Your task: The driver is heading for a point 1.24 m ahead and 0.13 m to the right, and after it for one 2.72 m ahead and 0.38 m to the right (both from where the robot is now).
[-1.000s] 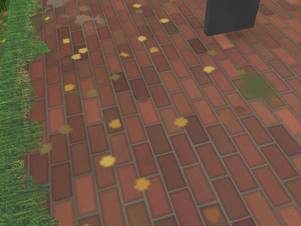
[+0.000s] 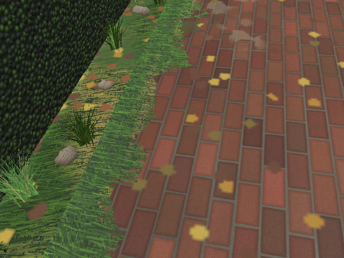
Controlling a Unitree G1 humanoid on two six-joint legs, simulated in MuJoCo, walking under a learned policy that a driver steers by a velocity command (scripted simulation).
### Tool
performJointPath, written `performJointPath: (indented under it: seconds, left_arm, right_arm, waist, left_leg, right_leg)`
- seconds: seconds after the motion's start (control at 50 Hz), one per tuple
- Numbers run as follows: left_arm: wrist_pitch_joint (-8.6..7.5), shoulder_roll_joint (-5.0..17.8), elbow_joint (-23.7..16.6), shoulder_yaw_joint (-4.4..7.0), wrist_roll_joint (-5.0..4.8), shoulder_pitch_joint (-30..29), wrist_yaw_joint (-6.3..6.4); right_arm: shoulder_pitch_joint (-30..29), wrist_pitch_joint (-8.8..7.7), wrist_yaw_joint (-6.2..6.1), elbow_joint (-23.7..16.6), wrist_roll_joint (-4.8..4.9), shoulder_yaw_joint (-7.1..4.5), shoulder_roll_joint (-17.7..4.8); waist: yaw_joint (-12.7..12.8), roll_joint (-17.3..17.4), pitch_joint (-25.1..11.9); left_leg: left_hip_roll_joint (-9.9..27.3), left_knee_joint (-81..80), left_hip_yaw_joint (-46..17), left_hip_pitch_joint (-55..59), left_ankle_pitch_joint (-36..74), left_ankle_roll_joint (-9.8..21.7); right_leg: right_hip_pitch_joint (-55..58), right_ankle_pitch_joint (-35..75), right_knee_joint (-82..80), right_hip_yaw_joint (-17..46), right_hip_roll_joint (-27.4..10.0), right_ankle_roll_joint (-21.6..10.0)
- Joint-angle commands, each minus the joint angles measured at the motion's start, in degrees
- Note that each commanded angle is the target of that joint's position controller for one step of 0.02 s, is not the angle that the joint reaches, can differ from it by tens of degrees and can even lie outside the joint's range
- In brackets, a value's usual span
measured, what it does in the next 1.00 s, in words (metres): walks ahead: left foot, then right foot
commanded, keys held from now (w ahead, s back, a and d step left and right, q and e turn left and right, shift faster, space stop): w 1.00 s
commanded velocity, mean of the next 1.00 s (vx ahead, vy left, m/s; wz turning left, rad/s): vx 0.48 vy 0.00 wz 0.06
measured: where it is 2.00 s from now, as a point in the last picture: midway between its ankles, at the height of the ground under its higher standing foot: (188, 158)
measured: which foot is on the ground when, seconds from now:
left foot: up 0.00-0.26, down 0.28-0.78, up 0.80-1.00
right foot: down 0.00-0.30, up 0.32-0.76, down 0.78-1.00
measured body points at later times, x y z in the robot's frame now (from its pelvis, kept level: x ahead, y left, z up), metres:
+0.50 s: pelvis +0.23 +0.07 +0.00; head +0.25 +0.08 +0.45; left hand +0.33 +0.36 -0.12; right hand +0.32 -0.19 -0.12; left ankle +0.21 +0.17 -0.75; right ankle +0.28 -0.09 -0.66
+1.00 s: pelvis +0.52 +0.02 -0.01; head +0.54 +0.01 +0.44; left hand +0.59 +0.30 -0.12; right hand +0.64 -0.25 -0.13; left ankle +0.53 +0.19 -0.67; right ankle +0.55 -0.06 -0.75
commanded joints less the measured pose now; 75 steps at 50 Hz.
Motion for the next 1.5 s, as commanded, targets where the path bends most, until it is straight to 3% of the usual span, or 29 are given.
performJointPath:
  seconds: [0.02,0.18,0.22,0.26,0.28,0.3,0.32,0.34,0.36,0.4,0.48,0.58,0.68,0.74,0.78,0.8,0.82,0.84,0.86,0.9,0.98,1.22,1.28,1.32,1.34,1.36,1.4,1.42,1.5]
  left_arm:
    - [-0.93,7.1,-2.7,1.13,-0.29,-0.2,-0.28]
    - [0.54,10.0,-0.2,1.23,-1.53,5.9,-0.53]
    - [1.14,10.7,0.3,1.52,-1.97,5.9,-0.52]
    - [1.59,11.0,0.2,1.53,-2.13,4.2,-0.32]
    - [1.37,9.6,-0.7,0.95,-1.55,3.1,-0.26]
    - [0.28,3.5,-3.5,-1.05,-0.2,5.7,-0.49]
    - [-1.32,2.9,-3.0,-1.42,-1.14,6.7,-0.74]
    - [-1.97,8.1,-4.1,0.2,-2.88,2.1,-0.98]
    - [-2.0,8.4,-5.0,0.22,-2.92,-1.9,-1.01]
    - [-1.03,7.0,-4.9,0.5,-1.05,-3.4,-0.74]
    - [0.87,4.2,-5.4,0.07,-0.54,-3.3,-0.91]
    - [-0.02,2.5,-9.1,-1.08,-0.47,-15.2,-1.99]
    - [-0.38,4.2,-12.8,-1.02,-1.12,-22.9,-3.61]
    - [-0.47,6.3,-13.1,-0.25,-0.95,-20.4,-3.99]
    - [-0.32,10.6,-9.4,1.99,-0.68,-5.5,-3.15]
    - [-0.23,16.3,-8.5,3.24,0.77,2.5,-2.65]
    - [-0.07,15.7,-7.2,3.03,-0.13,5.4,-3.12]
    - [0.0,11.2,-7.5,1.66,-0.7,3.7,-2.98]
    - [0.15,9.9,-8.2,1.16,-0.84,-1.1,-2.76]
    - [0.12,7.4,-9.1,0.36,0.21,-7.5,-2.86]
    - [-1.16,7.4,-7.8,0.54,0.1,-8.5,-3.0]
    - [1.12,10.6,-1.6,1.6,-1.37,1.1,-1.16]
    - [2.03,11.6,-1.2,2.05,-1.69,0.0,-0.69]
    - [2.39,10.0,-1.7,1.33,-1.29,-1.6,-0.57]
    - [2.26,6.0,-3.4,-0.24,0.15,-1.2,-0.58]
    - [1.19,0.4,-3.8,-1.62,-1.08,6.6,-0.78]
    - [0.4,9.7,-4.6,0.8,-3.18,-1.7,-0.81]
    - [0.58,9.1,-5.1,0.81,-2.72,-4.1,-0.53]
    - [3.07,5.4,-4.9,1.17,-2.3,-2.8,-0.72]
  right_arm:
    - [-4.9,-1.3,0.35,-4.6,-0.1,-0.24,-1.8]
    - [-15.4,-2.48,2.09,-8.4,1.45,0.9,-0.1]
    - [-14.4,-2.78,2.43,-8.7,1.59,0.53,-1.4]
    - [-4.3,-2.81,2.0,-5.8,1.28,-1.26,-4.6]
    - [5.8,-2.65,1.29,-3.3,0.96,-2.67,-7.8]
    - [15.2,-2.11,0.59,-1.9,-0.62,-4.1,-14.5]
    - [17.2,-1.83,0.92,-0.7,-0.08,-3.34,-12.6]
    - [13.3,-1.93,1.08,-0.7,0.03,-1.97,-8.7]
    - [9.1,-1.87,1.09,-1.2,0.24,-1.14,-6.2]
    - [2.4,-2.12,1.53,-1.8,-0.42,-0.13,-3.3]
    - [2.1,-3.41,1.44,0.1,-0.35,-0.64,-4.3]
    - [5.7,-3.01,0.25,2.4,0.18,-0.91,-6.2]
    - [10.7,-2.09,-0.1,5.4,1.14,-1.42,-8.3]
    - [10.5,-1.07,-0.37,6.2,0.98,-1.74,-9.4]
    - [9.8,-0.4,-0.66,5.9,0.33,-1.0,-8.2]
    - [15.3,-1.05,-0.49,4.1,-0.38,0.78,-2.8]
    - [18.7,-2.28,0.04,5.3,-0.16,2.03,0.3]
    - [12.9,-3.11,0.42,4.6,1.46,0.4,-6.0]
    - [7.5,-3.55,0.46,2.8,2.11,0.16,-7.3]
    - [4.4,-3.13,0.02,2.4,0.66,-0.04,-6.1]
    - [6.6,-0.83,-0.39,3.4,0.29,0.22,-3.0]
    - [-14.4,-2.61,1.78,-2.8,0.53,1.09,-1.9]
    - [-11.7,-3.48,2.31,-2.7,0.52,0.35,-4.1]
    - [1.7,-3.88,1.56,1.1,0.11,-1.86,-8.2]
    - [12.2,-3.77,0.83,2.5,-0.83,-3.04,-12.8]
    - [13.8,-3.25,1.07,3.6,-1.05,-3.54,-15.5]
    - [9.4,-3.32,0.82,2.6,-0.34,-1.26,-7.1]
    - [5.2,-3.4,0.82,2.3,-0.49,-0.75,-5.8]
    - [-0.5,-4.53,0.77,3.4,-1.13,-0.43,-3.2]
  waist:
    - [-0.5,-9.2,6.8]
    - [3.7,-11.5,9.5]
    - [1.9,-12.3,9.5]
    - [-4.5,-10.7,3.2]
    - [-9.3,-8.2,-4.1]
    - [-10.7,6.4,-15.0]
    - [-10.1,14.3,-20.7]
    - [-9.5,9.3,-10.7]
    - [-8.0,6.3,-4.8]
    - [-4.1,3.0,2.0]
    - [-0.9,1.8,4.9]
    - [-4.2,0.4,7.7]
    - [-6.3,0.0,8.9]
    - [-3.9,1.7,6.1]
    - [3.4,1.0,-4.2]
    - [3.2,-8.7,-14.8]
    - [2.4,-18.6,-21.8]
    - [3.8,-13.3,-15.4]
    - [2.8,-9.7,-7.0]
    - [-1.1,-5.3,0.4]
    - [-4.4,-6.5,2.3]
    - [2.1,-5.6,8.5]
    - [-0.8,-7.1,7.0]
    - [-7.7,-6.0,-1.7]
    - [-11.2,1.2,-11.7]
    - [-7.1,16.6,-17.8]
    - [-9.2,6.8,-6.9]
    - [-7.4,3.0,-3.0]
    - [-2.8,3.8,2.9]
  left_leg:
    - [4.4,-1.0,2.8,-12.1,6.6,-1.5]
    - [3.6,-23.7,8.7,2.1,6.6,-1.2]
    - [3.0,-27.2,8.6,5.7,3.4,0.8]
    - [0.5,-31.4,10.3,21.5,4.4,3.7]
    - [4.3,-30.0,6.3,37.4,5.2,6.0]
    - [20.9,-29.0,-16.6,61.9,3.5,13.3]
    - [26.8,-39.2,-35.8,63.0,-5.3,18.3]
    - [24.3,-40.4,-28.8,55.7,-7.6,15.7]
    - [21.4,-41.0,-20.5,47.7,-5.7,13.5]
    - [16.2,-45.3,-11.1,33.7,1.5,11.7]
    - [14.6,-49.7,-3.6,26.5,13.5,12.9]
    - [11.9,-50.6,2.9,25.6,15.6,10.4]
    - [16.4,-47.5,1.3,35.6,13.7,9.2]
    - [17.1,-40.9,1.4,40.7,27.0,7.4]
    - [12.2,-21.3,5.4,35.2,37.6,4.5]
    - [6.0,1.5,7.9,15.0,18.2,1.0]
    - [-1.5,14.2,1.7,1.4,-21.4,-0.5]
    - [1.9,19.3,-1.7,-5.3,-20.6,0.2]
    - [4.9,18.2,0.6,-7.5,-15.2,0.7]
    - [9.2,11.7,1.8,-2.4,-7.3,0.5]
    - [10.8,5.6,2.3,2.1,-1.5,-1.1]
    - [7.4,-25.7,4.9,-1.0,14.1,-1.3]
    - [5.7,-28.9,5.0,5.0,8.0,0.4]
    - [4.4,-30.4,6.6,25.8,8.5,3.0]
    - [16.0,-28.6,-5.5,43.7,8.8,6.7]
    - [27.0,-35.2,-30.2,59.7,-4.1,14.1]
    - [24.2,-40.2,-22.8,49.4,-11.2,9.8]
    - [22.3,-41.8,-16.8,42.0,-5.9,8.7]
    - [18.0,-48.1,-1.7,29.1,6.7,8.1]
  right_leg:
    - [5.1,-3.3,-12.8,12.3,-12.1,-8.5]
    - [4.9,5.9,-10.6,6.5,-13.1,-8.5]
    - [7.0,10.4,-8.4,7.5,-15.0,-8.1]
    - [6.2,29.5,3.0,3.8,-12.8,-6.1]
    - [-1.2,29.6,16.2,0.6,-9.9,-4.0]
    - [-23.6,8.2,40.1,-3.3,-3.1,0.0]
    - [-33.0,-19.1,51.6,3.9,1.1,0.4]
    - [-38.6,-15.9,56.2,5.2,-2.7,-0.4]
    - [-38.6,-10.7,55.2,3.4,-5.2,-1.2]
    - [-33.1,-3.3,48.7,3.0,-8.2,-0.7]
    - [-30.7,3.4,42.8,2.2,-8.6,1.1]
    - [-27.9,19.7,21.0,-0.2,-5.9,0.9]
    - [-28.7,18.0,12.0,0.6,-4.1,-1.4]
    - [-22.7,10.5,10.0,-1.4,-1.5,-3.6]
    - [-0.1,11.9,10.2,-2.8,-0.1,-7.1]
    - [24.0,10.1,11.6,17.8,-15.0,-14.5]
    - [33.7,-1.1,1.5,41.0,-22.2,-19.4]
    - [29.9,-6.9,-1.1,38.1,-20.3,-16.2]
    - [21.2,-4.1,-2.3,29.9,-18.6,-14.1]
    - [5.8,6.2,-5.7,19.5,-14.5,-12.6]
    - [-2.4,11.2,-11.7,11.6,-12.0,-13.8]
    - [8.4,12.8,-9.9,4.9,-12.8,-10.8]
    - [10.7,18.0,-4.9,7.7,-14.2,-9.5]
    - [5.9,28.1,10.5,4.6,-9.2,-6.7]
    - [-5.8,12.8,29.4,1.4,-4.6,-4.0]
    - [-27.2,-19.8,46.9,1.8,4.1,-0.9]
    - [-35.3,-14.3,54.1,7.3,-1.2,-1.6]
    - [-33.3,-9.3,52.4,6.1,-3.8,-1.4]
    - [-26.3,-1.4,47.0,6.0,-7.2,-0.4]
